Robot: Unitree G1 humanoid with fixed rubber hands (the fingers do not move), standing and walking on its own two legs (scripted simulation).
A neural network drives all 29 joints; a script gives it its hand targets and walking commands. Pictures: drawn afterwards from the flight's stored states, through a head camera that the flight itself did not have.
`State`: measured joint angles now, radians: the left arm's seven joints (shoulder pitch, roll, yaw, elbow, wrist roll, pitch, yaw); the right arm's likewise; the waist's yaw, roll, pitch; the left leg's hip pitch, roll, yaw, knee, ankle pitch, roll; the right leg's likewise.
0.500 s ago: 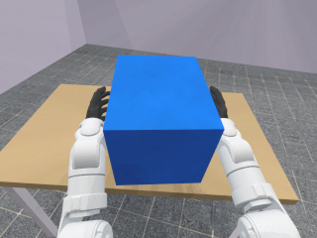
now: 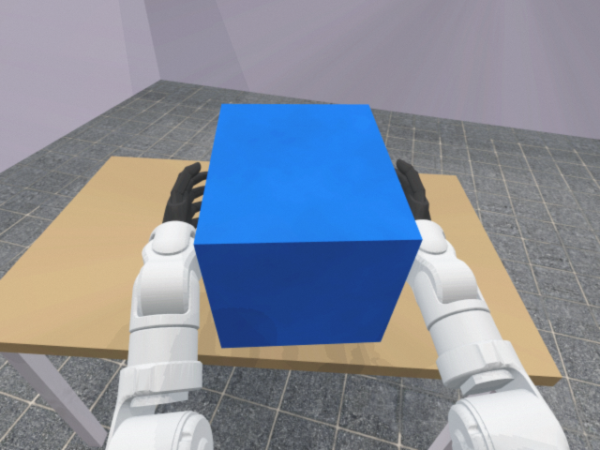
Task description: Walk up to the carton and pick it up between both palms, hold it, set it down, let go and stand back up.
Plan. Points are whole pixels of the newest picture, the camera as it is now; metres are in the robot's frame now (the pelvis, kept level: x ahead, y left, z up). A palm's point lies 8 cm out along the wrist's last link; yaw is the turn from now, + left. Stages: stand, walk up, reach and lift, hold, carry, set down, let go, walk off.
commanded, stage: hold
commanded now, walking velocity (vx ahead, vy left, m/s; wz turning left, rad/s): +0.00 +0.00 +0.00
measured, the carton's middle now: (299, 219) +0.38 +0.00 +0.17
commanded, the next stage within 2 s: none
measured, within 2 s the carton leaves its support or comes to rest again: neither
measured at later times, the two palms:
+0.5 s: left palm (178, 225) +0.36 +0.15 +0.18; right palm (409, 223) +0.36 -0.15 +0.17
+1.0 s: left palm (174, 227) +0.36 +0.15 +0.18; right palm (405, 221) +0.36 -0.14 +0.18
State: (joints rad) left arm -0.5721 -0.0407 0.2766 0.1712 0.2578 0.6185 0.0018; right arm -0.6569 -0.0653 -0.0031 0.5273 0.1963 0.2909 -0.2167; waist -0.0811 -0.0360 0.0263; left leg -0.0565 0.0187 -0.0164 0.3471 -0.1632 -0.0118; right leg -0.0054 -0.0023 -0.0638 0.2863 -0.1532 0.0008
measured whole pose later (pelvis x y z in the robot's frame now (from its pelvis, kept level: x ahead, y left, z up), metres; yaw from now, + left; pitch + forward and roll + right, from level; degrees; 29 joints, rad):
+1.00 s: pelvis +0.00 +0.00 +0.00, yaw +0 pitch -8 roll -1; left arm -0.55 -0.04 0.27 0.13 0.26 0.64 0.00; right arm -0.64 -0.06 0.00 0.51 0.20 0.30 -0.22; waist -0.08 -0.04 0.03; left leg -0.05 0.01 -0.02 0.35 -0.17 -0.01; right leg 0.01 -0.01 -0.07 0.28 -0.15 0.00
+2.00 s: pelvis +0.00 +0.00 +0.00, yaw +0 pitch -7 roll -1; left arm -0.59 -0.05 0.28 0.18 0.27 0.63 0.01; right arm -0.66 -0.06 -0.02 0.54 0.18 0.29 -0.20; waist -0.07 -0.03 0.03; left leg -0.05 0.02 -0.01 0.34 -0.16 -0.01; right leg -0.01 0.00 -0.06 0.29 -0.15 0.00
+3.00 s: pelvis +0.00 +0.00 +0.00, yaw +0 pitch -8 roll -1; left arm -0.57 -0.05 0.28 0.16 0.26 0.63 0.00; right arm -0.65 -0.07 0.00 0.52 0.20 0.29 -0.21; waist -0.08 -0.03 0.03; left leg -0.04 0.02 -0.01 0.34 -0.16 -0.01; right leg 0.01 0.00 -0.06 0.28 -0.15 0.00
